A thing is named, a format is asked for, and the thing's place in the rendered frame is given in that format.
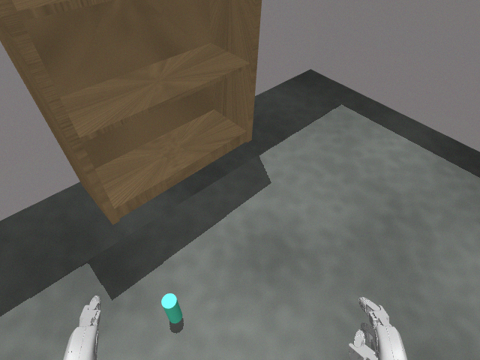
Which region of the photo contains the bookshelf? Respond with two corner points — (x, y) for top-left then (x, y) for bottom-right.
(0, 0), (262, 225)

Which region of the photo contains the can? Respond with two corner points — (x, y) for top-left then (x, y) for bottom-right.
(161, 293), (182, 323)

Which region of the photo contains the right robot hand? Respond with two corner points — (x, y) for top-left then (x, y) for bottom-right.
(349, 297), (407, 360)

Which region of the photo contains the left robot hand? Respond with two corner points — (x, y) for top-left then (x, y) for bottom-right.
(63, 295), (101, 360)

